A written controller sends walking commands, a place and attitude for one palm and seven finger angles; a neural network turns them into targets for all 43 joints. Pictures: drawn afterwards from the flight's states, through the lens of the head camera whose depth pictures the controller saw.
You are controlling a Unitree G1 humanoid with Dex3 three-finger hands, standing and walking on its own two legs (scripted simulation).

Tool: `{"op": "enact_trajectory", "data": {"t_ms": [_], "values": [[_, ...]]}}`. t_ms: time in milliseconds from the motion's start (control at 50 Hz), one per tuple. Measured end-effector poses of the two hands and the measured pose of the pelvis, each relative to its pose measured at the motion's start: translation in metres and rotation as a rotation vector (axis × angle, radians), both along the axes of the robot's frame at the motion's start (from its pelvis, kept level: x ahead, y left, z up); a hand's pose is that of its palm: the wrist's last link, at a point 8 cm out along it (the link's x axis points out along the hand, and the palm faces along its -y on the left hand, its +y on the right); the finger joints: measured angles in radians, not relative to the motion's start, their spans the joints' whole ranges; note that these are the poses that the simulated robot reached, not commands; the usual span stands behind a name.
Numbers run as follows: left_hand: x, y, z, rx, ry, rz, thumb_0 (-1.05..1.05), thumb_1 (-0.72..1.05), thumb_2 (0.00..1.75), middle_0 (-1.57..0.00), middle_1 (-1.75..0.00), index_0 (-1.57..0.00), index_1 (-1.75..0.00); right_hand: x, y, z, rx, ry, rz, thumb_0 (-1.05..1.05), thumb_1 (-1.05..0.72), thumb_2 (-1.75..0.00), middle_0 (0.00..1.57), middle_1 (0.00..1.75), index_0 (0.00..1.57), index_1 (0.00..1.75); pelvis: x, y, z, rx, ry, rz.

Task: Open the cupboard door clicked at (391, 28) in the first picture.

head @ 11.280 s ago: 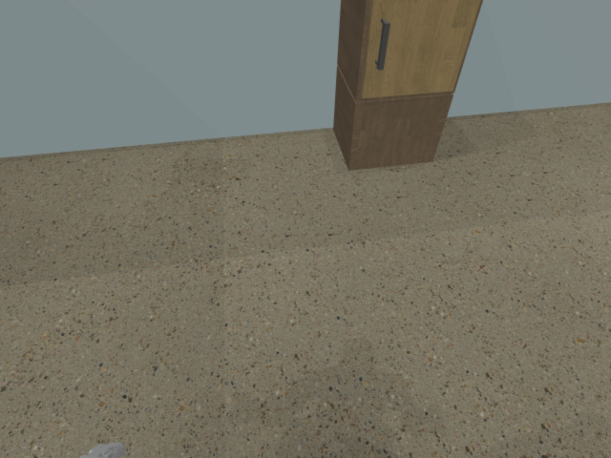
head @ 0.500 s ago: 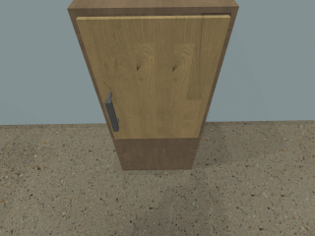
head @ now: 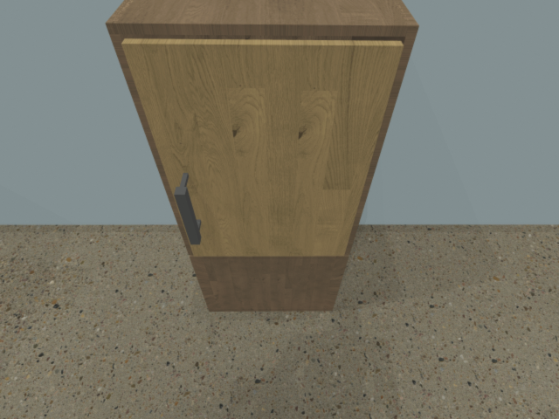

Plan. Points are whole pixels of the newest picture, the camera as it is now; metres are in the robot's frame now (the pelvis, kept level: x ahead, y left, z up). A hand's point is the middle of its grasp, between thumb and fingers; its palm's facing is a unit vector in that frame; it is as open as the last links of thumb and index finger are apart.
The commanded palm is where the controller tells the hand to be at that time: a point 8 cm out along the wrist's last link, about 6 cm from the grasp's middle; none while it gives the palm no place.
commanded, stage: come to a stop and stand still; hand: left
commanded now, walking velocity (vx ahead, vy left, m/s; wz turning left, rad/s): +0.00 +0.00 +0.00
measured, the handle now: (190, 210) +0.54 +0.24 -0.11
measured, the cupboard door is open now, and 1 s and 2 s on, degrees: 0 0 0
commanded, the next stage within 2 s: look again from close up in 0.28 s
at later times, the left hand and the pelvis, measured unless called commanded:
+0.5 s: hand out of the picture +0.04 +0.20 -0.17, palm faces +0.01 -0.97 -0.25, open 7.3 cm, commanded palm none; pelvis +0.01 -0.01 +0.00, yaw +1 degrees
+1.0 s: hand out of the picture +0.03 +0.18 -0.17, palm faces +0.10 -0.97 -0.21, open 7.3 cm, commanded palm +0.10 +0.24 -0.07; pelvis +0.00 -0.01 +0.00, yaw +1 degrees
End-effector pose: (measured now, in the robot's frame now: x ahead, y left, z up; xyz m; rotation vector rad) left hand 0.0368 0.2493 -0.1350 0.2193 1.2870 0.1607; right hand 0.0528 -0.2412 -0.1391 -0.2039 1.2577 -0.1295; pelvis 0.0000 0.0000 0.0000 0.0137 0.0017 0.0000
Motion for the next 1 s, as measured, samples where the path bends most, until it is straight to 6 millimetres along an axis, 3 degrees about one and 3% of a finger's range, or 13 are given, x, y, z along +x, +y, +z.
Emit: {"op": "enact_trajectory", "data": {"t_ms": [180, 440, 980, 1000], "values": [[0.005, 0.002, 0.003, 0.017, 0.0, 0.01, 0.0, 0.91, 0.9, -0.2, -0.3, -0.2, -0.3, 0.013, -0.01, 0.002, -0.016, -0.004, 0.011, 0.01, -0.9, -0.9, 0.2, 0.3, 0.2, 0.3, 0.007, -0.004, 0.001, 0.002, -0.001, 0.004], [0.0, -0.005, 0.002, 0.008, 0.026, 0.023, 0.0, 0.91, 0.9, -0.2, -0.3, -0.2, -0.3, 0.011, -0.018, 0.003, -0.026, 0.026, 0.01, 0.01, -0.9, -0.9, 0.2, 0.3, 0.2, 0.3, 0.012, -0.01, 0.002, 0.002, -0.003, 0.008], [-0.027, -0.019, -0.005, -0.029, 0.058, 0.06, 0.0, 0.91, 0.9, -0.2, -0.3, -0.2, -0.3, -0.012, -0.002, 0.002, -0.002, 0.07, 0.004, 0.01, -0.9, -0.9, 0.2, 0.3, 0.2, 0.3, 0.006, -0.008, 0.003, -0.01, -0.008, 0.022], [-0.02, -0.018, 0.001, -0.037, 0.003, 0.11, 0.0, 0.91, 0.9, -0.2, -0.3, -0.2, -0.3, -0.01, -0.002, 0.003, -0.004, 0.037, -0.002, 0.01, -0.9, -0.9, 0.2, 0.3, 0.2, 0.3, 0.004, -0.007, 0.002, -0.014, -0.007, 0.021]]}}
